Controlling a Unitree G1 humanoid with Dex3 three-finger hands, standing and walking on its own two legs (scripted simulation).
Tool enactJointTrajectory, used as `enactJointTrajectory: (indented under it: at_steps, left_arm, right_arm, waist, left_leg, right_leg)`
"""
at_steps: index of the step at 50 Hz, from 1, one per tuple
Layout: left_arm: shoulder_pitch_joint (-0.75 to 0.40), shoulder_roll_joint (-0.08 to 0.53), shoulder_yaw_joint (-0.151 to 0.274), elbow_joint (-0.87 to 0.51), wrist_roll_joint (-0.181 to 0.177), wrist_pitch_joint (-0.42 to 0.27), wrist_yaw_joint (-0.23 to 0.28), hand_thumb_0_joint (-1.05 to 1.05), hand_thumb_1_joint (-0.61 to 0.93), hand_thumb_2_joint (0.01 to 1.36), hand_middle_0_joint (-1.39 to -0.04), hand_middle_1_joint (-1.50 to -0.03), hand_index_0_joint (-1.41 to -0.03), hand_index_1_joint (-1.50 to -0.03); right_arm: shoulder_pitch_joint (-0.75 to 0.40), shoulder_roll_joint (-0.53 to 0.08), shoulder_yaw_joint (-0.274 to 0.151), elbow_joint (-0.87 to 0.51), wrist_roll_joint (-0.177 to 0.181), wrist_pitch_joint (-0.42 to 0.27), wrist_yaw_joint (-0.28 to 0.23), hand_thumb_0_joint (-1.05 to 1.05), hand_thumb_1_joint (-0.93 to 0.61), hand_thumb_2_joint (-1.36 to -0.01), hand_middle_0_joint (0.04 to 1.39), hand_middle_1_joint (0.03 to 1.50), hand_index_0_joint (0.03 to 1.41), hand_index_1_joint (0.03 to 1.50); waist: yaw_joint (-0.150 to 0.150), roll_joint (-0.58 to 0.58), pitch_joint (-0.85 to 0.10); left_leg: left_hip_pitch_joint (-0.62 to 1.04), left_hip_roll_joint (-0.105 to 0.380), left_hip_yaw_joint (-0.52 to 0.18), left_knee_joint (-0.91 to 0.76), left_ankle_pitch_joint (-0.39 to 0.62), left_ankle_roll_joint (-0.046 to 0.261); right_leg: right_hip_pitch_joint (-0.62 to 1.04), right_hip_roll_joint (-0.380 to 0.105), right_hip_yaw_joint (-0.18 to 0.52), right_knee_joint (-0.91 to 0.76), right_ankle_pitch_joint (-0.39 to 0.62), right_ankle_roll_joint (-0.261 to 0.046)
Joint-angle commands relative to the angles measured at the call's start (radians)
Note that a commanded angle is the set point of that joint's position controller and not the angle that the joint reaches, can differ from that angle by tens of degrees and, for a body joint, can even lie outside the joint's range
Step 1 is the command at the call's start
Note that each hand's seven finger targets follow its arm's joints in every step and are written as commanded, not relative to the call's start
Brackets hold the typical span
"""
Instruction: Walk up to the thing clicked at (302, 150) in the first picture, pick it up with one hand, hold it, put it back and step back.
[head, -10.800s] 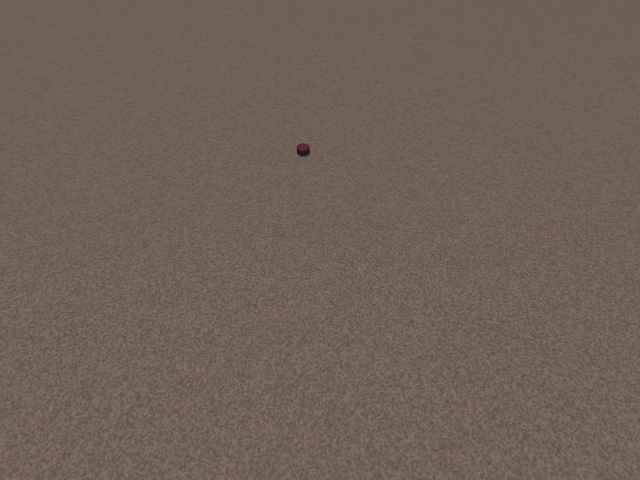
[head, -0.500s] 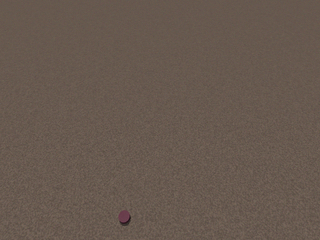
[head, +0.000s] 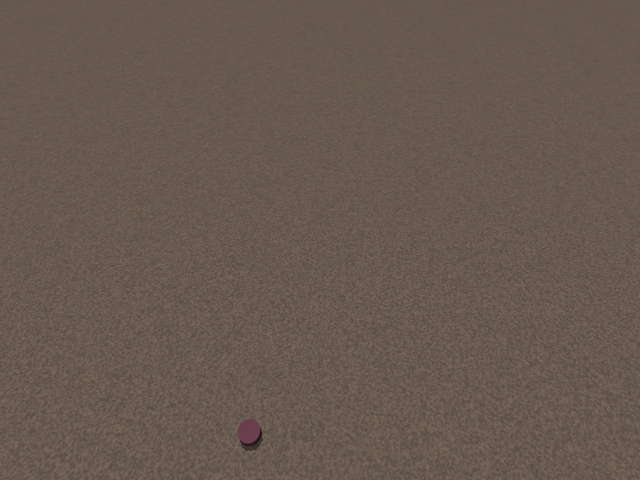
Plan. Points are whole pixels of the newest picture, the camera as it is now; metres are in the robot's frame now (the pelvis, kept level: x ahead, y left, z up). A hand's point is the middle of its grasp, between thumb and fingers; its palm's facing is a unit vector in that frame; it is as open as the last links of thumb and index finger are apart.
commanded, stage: stand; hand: left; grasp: from above
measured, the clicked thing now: (249, 432) +0.39 +0.24 -0.77
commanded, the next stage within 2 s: rise first in 1.22 s
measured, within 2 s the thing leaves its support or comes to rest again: neither
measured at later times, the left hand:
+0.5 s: hand out of the picture +0.07 +0.25 -0.16, palm faces -0.03 -0.94 -0.35, open 7.4 cm
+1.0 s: hand out of the picture +0.06 +0.25 -0.16, palm faces -0.03 -0.94 -0.35, open 7.4 cm
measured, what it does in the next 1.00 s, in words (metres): stands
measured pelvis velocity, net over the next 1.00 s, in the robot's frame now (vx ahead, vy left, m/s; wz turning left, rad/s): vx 0.00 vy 0.00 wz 0.00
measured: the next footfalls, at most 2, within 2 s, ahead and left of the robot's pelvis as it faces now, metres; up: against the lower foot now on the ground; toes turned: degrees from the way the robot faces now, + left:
none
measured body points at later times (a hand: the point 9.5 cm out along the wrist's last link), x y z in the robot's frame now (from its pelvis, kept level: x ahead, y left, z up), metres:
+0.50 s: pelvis +0.00 +0.00 +0.00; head +0.01 +0.00 +0.45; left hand +0.07 +0.30 -0.13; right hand +0.07 -0.30 -0.13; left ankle +0.00 +0.13 -0.75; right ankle -0.03 -0.12 -0.75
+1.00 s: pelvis +0.00 +0.00 +0.00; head +0.01 +0.00 +0.45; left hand +0.07 +0.30 -0.13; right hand +0.07 -0.30 -0.13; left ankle +0.00 +0.13 -0.75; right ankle -0.03 -0.12 -0.75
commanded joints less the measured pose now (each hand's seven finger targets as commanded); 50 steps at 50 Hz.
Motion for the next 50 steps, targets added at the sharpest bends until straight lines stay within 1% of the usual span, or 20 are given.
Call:
enactJointTrajectory:
  at_steps: [1,2,4,5,7,8,10,15,21,23,24,28,29,30,31,34,40,47,48,50]
  left_arm:
    - [-0.025,0.220,0.041,-0.052,-0.002,-0.026,0.013,0.000,0.900,0.900,-0.200,-0.300,-0.200,-0.301]
    - [-0.027,0.222,0.041,-0.054,-0.001,-0.027,0.013,0.000,0.900,0.900,-0.200,-0.300,-0.200,-0.301]
    - [-0.032,0.218,0.041,-0.055,0.001,-0.026,0.013,0.000,0.900,0.900,-0.200,-0.300,-0.200,-0.301]
    - [-0.035,0.222,0.042,-0.057,0.000,-0.026,0.014,0.000,0.900,0.900,-0.200,-0.300,-0.200,-0.301]
    - [-0.032,0.216,0.039,-0.055,-0.002,-0.026,0.013,0.000,0.900,0.900,-0.200,-0.300,-0.200,-0.301]
    - [-0.025,0.218,0.040,-0.056,-0.002,-0.028,0.013,0.000,0.900,0.900,-0.200,-0.300,-0.200,-0.301]
    - [-0.039,0.221,0.042,-0.059,0.001,-0.027,0.013,0.000,0.900,0.900,-0.200,-0.300,-0.200,-0.301]
    - [-0.031,0.218,0.043,-0.056,-0.001,-0.022,0.012,0.000,0.900,0.900,-0.200,-0.300,-0.200,-0.301]
    - [-0.038,0.221,0.044,-0.060,0.001,-0.025,0.012,0.000,0.900,0.900,-0.200,-0.300,-0.200,-0.301]
    - [-0.035,0.214,0.042,-0.059,0.000,-0.023,0.010,0.000,0.900,0.900,-0.200,-0.300,-0.200,-0.301]
    - [-0.034,0.218,0.041,-0.060,-0.001,-0.024,0.010,0.000,0.900,0.900,-0.200,-0.300,-0.200,-0.301]
    - [-0.038,0.220,0.043,-0.056,-0.002,-0.022,0.009,0.000,0.900,0.900,-0.200,-0.300,-0.200,-0.301]
    - [-0.027,0.212,0.040,-0.054,0.000,-0.023,0.008,0.000,0.900,0.900,-0.200,-0.300,-0.200,-0.301]
    - [-0.034,0.223,0.042,-0.055,-0.001,-0.023,0.010,0.000,0.900,0.900,-0.200,-0.300,-0.200,-0.301]
    - [-0.031,0.218,0.042,-0.054,0.000,-0.023,0.010,0.000,0.900,0.900,-0.200,-0.300,-0.200,-0.301]
    - [-0.031,0.222,0.041,-0.057,0.001,-0.027,0.012,0.000,0.900,0.900,-0.200,-0.300,-0.200,-0.301]
    - [-0.031,0.216,0.040,-0.054,-0.001,-0.024,0.011,0.000,0.900,0.900,-0.200,-0.300,-0.200,-0.301]
    - [-0.020,0.216,0.043,-0.051,0.000,-0.024,0.009,0.000,0.900,0.900,-0.200,-0.300,-0.200,-0.301]
    - [-0.034,0.220,0.044,-0.054,0.000,-0.023,0.010,0.000,0.900,0.900,-0.200,-0.300,-0.200,-0.301]
    - [-0.023,0.212,0.040,-0.051,-0.001,-0.024,0.010,0.000,0.900,0.900,-0.200,-0.300,-0.200,-0.301]
  right_arm:
    - [-0.031,-0.218,-0.044,-0.059,0.001,-0.017,-0.017,0.000,-0.900,-0.900,0.200,0.300,0.200,0.300]
    - [-0.037,-0.217,-0.046,-0.062,0.000,-0.016,-0.017,0.000,-0.900,-0.900,0.200,0.300,0.200,0.300]
    - [-0.032,-0.211,-0.044,-0.061,-0.001,-0.016,-0.017,0.000,-0.900,-0.900,0.200,0.300,0.200,0.300]
    - [-0.039,-0.215,-0.047,-0.063,0.000,-0.014,-0.017,0.000,-0.900,-0.900,0.200,0.300,0.200,0.300]
    - [-0.036,-0.212,-0.045,-0.061,0.000,-0.014,-0.016,0.000,-0.900,-0.900,0.200,0.300,0.200,0.300]
    - [-0.037,-0.218,-0.047,-0.062,-0.001,-0.016,-0.016,0.000,-0.900,-0.900,0.200,0.300,0.200,0.300]
    - [-0.028,-0.208,-0.045,-0.065,-0.002,-0.016,-0.016,0.000,-0.900,-0.900,0.200,0.300,0.200,0.300]
    - [-0.032,-0.211,-0.046,-0.062,-0.001,-0.016,-0.017,0.000,-0.900,-0.900,0.200,0.300,0.200,0.300]
    - [-0.038,-0.216,-0.049,-0.066,-0.001,-0.018,-0.016,0.000,-0.900,-0.900,0.200,0.300,0.200,0.300]
    - [-0.032,-0.215,-0.047,-0.063,-0.003,-0.017,-0.017,0.000,-0.900,-0.900,0.200,0.300,0.200,0.300]
    - [-0.039,-0.219,-0.050,-0.064,-0.001,-0.017,-0.017,0.000,-0.900,-0.900,0.200,0.300,0.200,0.300]
    - [-0.028,-0.213,-0.046,-0.060,0.000,-0.019,-0.016,0.000,-0.900,-0.900,0.200,0.300,0.200,0.300]
    - [-0.035,-0.216,-0.045,-0.060,0.000,-0.019,-0.015,0.000,-0.900,-0.900,0.200,0.300,0.200,0.300]
    - [-0.035,-0.213,-0.047,-0.062,-0.002,-0.018,-0.015,0.000,-0.900,-0.900,0.200,0.300,0.200,0.300]
    - [-0.032,-0.215,-0.046,-0.060,-0.001,-0.017,-0.015,0.000,-0.900,-0.900,0.200,0.300,0.200,0.300]
    - [-0.030,-0.216,-0.048,-0.061,-0.001,-0.018,-0.015,0.000,-0.900,-0.900,0.200,0.300,0.200,0.300]
    - [-0.031,-0.215,-0.047,-0.058,0.000,-0.016,-0.016,0.000,-0.900,-0.900,0.200,0.300,0.200,0.300]
    - [-0.035,-0.214,-0.045,-0.062,0.000,-0.020,-0.015,0.000,-0.900,-0.900,0.200,0.300,0.200,0.300]
    - [-0.029,-0.209,-0.045,-0.065,-0.002,-0.018,-0.016,0.000,-0.900,-0.900,0.200,0.300,0.200,0.300]
    - [-0.033,-0.215,-0.045,-0.061,0.001,-0.018,-0.016,0.000,-0.900,-0.900,0.200,0.300,0.200,0.300]
  waist:
    - [0.001,-0.010,-0.078]
    - [0.001,-0.010,-0.086]
    - [-0.002,-0.006,-0.071]
    - [0.000,-0.005,-0.077]
    - [0.000,-0.004,-0.054]
    - [0.001,0.002,-0.078]
    - [-0.006,-0.007,-0.081]
    - [0.001,0.001,-0.052]
    - [0.001,0.004,-0.077]
    - [0.001,0.003,-0.061]
    - [0.002,0.010,-0.075]
    - [0.000,0.002,-0.059]
    - [0.005,0.012,-0.057]
    - [0.002,0.003,-0.064]
    - [0.002,-0.003,-0.064]
    - [0.000,-0.004,-0.085]
    - [0.001,0.002,-0.058]
    - [0.006,0.006,-0.068]
    - [-0.001,-0.001,-0.066]
    - [0.004,0.002,-0.062]
  left_leg:
    - [0.063,0.119,-0.097,-0.017,0.204,0.035]
    - [0.068,0.119,-0.095,-0.011,0.216,0.035]
    - [0.046,0.116,-0.094,-0.017,0.183,0.033]
    - [0.056,0.118,-0.094,-0.012,0.199,0.035]
    - [0.035,0.115,-0.097,-0.024,0.176,0.033]
    - [0.054,0.117,-0.093,-0.012,0.190,0.036]
    - [0.039,0.116,-0.091,-0.016,0.200,0.033]
    - [0.020,0.112,-0.095,-0.034,0.155,0.030]
    - [0.043,0.117,-0.098,-0.019,0.187,0.035]
    - [0.028,0.113,-0.094,-0.027,0.150,0.034]
    - [0.046,0.117,-0.100,-0.024,0.178,0.033]
    - [0.025,0.114,-0.102,-0.036,0.147,0.031]
    - [0.024,0.113,-0.101,-0.036,0.134,0.032]
    - [0.031,0.116,-0.104,-0.033,0.156,0.033]
    - [0.034,0.114,-0.101,-0.029,0.144,0.033]
    - [0.051,0.118,-0.102,-0.019,0.193,0.037]
    - [0.033,0.115,-0.102,-0.027,0.155,0.034]
    - [0.038,0.116,-0.103,-0.028,0.168,0.035]
    - [0.029,0.113,-0.100,-0.030,0.175,0.033]
    - [0.037,0.115,-0.104,-0.028,0.174,0.035]
  right_leg:
    - [-0.042,-0.122,0.087,-0.051,0.213,-0.024]
    - [-0.041,-0.122,0.084,-0.049,0.228,-0.025]
    - [-0.042,-0.123,0.087,-0.055,0.202,-0.026]
    - [-0.035,-0.123,0.086,-0.050,0.222,-0.028]
    - [-0.043,-0.120,0.086,-0.058,0.191,-0.026]
    - [-0.031,-0.125,0.092,-0.059,0.215,-0.026]
    - [-0.023,-0.124,0.086,-0.051,0.228,-0.027]
    - [-0.037,-0.118,0.085,-0.060,0.162,-0.028]
    - [-0.033,-0.121,0.083,-0.052,0.187,-0.029]
    - [-0.041,-0.122,0.088,-0.061,0.156,-0.030]
    - [-0.037,-0.121,0.087,-0.053,0.177,-0.031]
    - [-0.034,-0.122,0.091,-0.054,0.146,-0.031]
    - [-0.044,-0.117,0.087,-0.061,0.138,-0.026]
    - [-0.038,-0.120,0.086,-0.056,0.150,-0.028]
    - [-0.044,-0.119,0.087,-0.060,0.144,-0.026]
    - [-0.033,-0.123,0.085,-0.051,0.199,-0.027]
    - [-0.043,-0.120,0.085,-0.060,0.151,-0.028]
    - [-0.032,-0.121,0.085,-0.054,0.167,-0.027]
    - [-0.034,-0.121,0.082,-0.050,0.171,-0.029]
    - [-0.043,-0.118,0.083,-0.058,0.162,-0.026]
